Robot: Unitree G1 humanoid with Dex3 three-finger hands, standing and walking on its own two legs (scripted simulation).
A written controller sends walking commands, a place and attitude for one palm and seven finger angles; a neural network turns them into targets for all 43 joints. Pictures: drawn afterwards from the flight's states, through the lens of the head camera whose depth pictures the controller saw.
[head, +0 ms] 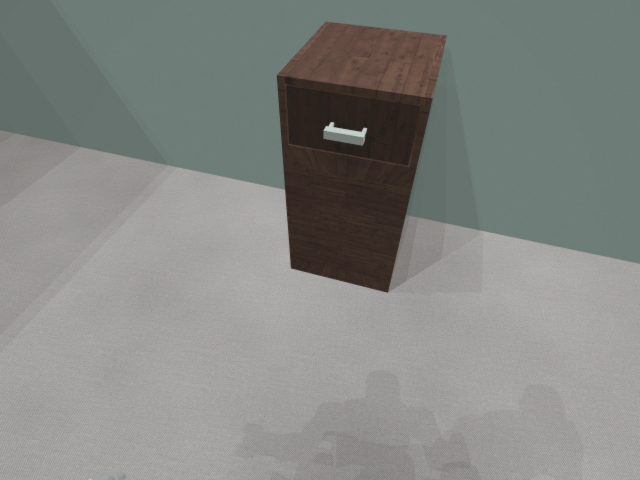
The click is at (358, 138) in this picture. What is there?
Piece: drawer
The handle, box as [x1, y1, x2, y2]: [323, 122, 366, 145]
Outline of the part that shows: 323,131 323,138 362,145 364,141 366,128 363,128 361,132 336,128 333,126 333,122 331,122 328,126 325,127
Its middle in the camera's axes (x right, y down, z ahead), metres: +0.07 -0.29 +1.04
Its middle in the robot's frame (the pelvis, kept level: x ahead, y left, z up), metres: +0.97 -0.01 -0.08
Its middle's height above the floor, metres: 0.69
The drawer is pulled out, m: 0.00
